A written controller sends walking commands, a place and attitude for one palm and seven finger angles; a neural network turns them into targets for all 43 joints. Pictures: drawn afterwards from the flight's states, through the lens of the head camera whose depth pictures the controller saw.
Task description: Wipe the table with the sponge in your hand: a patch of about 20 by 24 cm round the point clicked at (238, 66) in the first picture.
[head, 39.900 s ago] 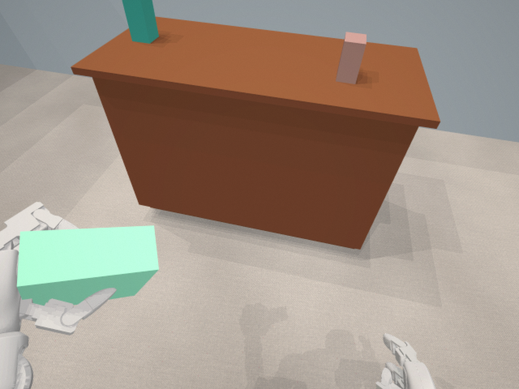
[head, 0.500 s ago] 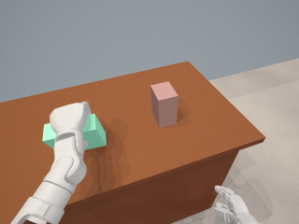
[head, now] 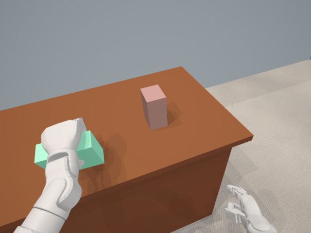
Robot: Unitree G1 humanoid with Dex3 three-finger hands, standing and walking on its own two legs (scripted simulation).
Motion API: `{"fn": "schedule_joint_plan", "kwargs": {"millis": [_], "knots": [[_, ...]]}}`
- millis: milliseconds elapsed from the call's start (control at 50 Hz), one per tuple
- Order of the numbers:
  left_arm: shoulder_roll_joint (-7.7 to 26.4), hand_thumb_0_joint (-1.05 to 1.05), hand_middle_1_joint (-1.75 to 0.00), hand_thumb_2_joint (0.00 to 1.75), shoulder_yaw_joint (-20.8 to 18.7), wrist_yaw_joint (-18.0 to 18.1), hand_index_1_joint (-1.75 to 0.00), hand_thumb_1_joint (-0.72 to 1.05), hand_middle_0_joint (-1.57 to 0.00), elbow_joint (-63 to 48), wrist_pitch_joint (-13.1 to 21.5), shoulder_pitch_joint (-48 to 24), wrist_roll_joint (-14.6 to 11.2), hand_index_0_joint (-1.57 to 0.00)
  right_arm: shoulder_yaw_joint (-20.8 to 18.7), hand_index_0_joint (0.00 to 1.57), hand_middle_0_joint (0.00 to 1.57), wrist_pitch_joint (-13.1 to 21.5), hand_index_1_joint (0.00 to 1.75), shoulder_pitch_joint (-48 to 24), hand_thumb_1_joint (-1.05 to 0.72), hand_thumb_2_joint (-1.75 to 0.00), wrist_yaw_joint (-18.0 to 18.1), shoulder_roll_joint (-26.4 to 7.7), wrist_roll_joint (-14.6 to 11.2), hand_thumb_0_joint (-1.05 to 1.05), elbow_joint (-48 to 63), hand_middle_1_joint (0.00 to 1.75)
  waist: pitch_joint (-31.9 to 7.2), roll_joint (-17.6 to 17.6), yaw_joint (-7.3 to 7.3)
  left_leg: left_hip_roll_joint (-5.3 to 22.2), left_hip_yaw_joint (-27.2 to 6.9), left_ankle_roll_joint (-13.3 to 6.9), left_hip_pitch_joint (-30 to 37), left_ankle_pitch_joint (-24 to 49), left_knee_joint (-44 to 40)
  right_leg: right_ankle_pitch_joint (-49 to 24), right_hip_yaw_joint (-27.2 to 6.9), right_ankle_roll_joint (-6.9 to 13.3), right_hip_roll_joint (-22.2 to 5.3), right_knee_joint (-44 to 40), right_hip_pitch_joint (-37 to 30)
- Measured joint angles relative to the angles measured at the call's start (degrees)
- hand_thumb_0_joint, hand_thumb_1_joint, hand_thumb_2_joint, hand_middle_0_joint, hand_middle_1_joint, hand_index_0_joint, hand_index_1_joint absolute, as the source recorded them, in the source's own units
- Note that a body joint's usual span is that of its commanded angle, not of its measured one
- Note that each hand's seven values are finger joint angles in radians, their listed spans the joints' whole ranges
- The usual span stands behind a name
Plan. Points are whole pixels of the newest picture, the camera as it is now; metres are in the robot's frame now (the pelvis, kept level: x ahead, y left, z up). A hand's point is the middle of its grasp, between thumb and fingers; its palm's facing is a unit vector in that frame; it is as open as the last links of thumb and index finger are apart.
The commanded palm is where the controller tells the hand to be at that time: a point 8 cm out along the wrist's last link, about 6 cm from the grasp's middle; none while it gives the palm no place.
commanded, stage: slide back across to the middle lane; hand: left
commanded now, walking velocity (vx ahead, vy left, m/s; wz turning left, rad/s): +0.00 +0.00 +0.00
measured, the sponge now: (76, 157) +0.30 +0.27 +0.05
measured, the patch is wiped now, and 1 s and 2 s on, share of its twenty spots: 1.00 1.00 1.00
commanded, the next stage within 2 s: wipe forward along the middle lane in 0.72 s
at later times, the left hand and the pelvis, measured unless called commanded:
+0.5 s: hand (61, 154) +0.26 +0.27 +0.12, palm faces +0.10 -0.06 -0.99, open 9.0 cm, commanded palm +0.22 +0.28 +0.15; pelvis +0.01 -0.02 +0.00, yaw -2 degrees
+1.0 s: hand (37, 162) +0.24 +0.32 +0.11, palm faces +0.03 -0.05 -1.00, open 9.0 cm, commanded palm +0.22 +0.32 +0.15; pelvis -0.01 +0.00 +0.00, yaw +1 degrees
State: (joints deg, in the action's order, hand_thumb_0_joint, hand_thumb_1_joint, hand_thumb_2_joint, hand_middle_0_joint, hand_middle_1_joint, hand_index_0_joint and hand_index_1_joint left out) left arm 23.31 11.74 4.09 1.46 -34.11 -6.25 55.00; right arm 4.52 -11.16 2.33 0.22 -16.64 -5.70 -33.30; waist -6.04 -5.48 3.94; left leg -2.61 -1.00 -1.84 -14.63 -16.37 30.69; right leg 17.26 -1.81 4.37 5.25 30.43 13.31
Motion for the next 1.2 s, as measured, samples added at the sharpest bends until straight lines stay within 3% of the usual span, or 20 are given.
{"fn": "schedule_joint_plan", "kwargs": {"millis": [200, 580, 760, 920, 1200], "knots": [[1.5, 0.03, -1.53, 1.07, -2.3, -0.7, -1.51, -0.39, -0.72, -3.3, 2.2, 4.6, -1.9, -0.79, -0.4, 0.2, 0.2, 0.8, 0.3, 1.2, -0.91, -0.9, 0.7, -0.4, 0.5, 0.01, -0.9, 0.3, 0.2, -0.7, 0.02, 0.6, 0.4, 0.6, 1.1, -0.4, -0.1, 0.4, -0.5, 0.7, 0.6, 0.5, -0.6], [8.3, 0.01, -1.48, 1.08, -10.6, -4.0, -1.46, -0.43, -0.77, -10.4, 7.1, 13.7, -6.2, -0.83, -1.1, 0.2, 0.2, 2.0, 0.3, 0.1, -0.91, -0.9, 2.1, -0.8, 1.7, 0.01, -0.7, 0.3, 1.7, 0.0, 1.24, 1.1, 0.4, 0.8, 2.1, -1.2, 0.3, 0.9, -1.0, 1.3, 1.4, 0.7, -1.5], [10.1, 0.0, -1.46, 1.08, -12.7, -7.2, -1.45, -0.44, -0.79, -6.9, 10.8, 11.1, -6.3, -0.85, -0.9, 0.2, 0.2, 2.4, 0.3, 0.5, -0.91, -0.9, 3.7, -0.6, 2.0, 0.01, -0.6, 0.3, 2.9, 0.2, 1.77, 0.8, -1.0, 0.7, 1.2, -0.2, 0.3, -0.3, 0.3, 1.0, 1.0, -0.5, -1.5], [10.4, -0.01, -1.45, 1.08, -13.7, -7.2, -1.44, -0.45, -0.8, -5.2, 16.2, 11.1, -6.0, -0.86, -0.7, 0.2, 0.2, 2.6, 0.3, 2.4, -0.9, -0.9, 3.8, 0.2, 2.3, 0.01, -0.8, 0.3, 2.6, 0.2, 1.72, 0.5, -1.1, 0.3, 0.6, 0.2, 0.4, -0.8, 0.4, 0.4, 0.7, -1.1, -1.3], [8.9, -0.02, -1.42, 1.09, -10.3, -7.0, -1.41, -0.48, -0.84, 8.5, 16.5, -2.2, -2.8, -0.89, -1.0, 0.2, 0.2, 2.0, 0.3, 3.6, -0.9, -0.9, 4.2, 0.1, 1.5, 0.01, -2.9, 0.3, 2.1, -0.2, 1.39, -0.7, -1.8, -0.6, -2.4, 2.3, -0.3, -2.4, 1.2, -0.7, -0.6, -1.7, 1.4]]}}
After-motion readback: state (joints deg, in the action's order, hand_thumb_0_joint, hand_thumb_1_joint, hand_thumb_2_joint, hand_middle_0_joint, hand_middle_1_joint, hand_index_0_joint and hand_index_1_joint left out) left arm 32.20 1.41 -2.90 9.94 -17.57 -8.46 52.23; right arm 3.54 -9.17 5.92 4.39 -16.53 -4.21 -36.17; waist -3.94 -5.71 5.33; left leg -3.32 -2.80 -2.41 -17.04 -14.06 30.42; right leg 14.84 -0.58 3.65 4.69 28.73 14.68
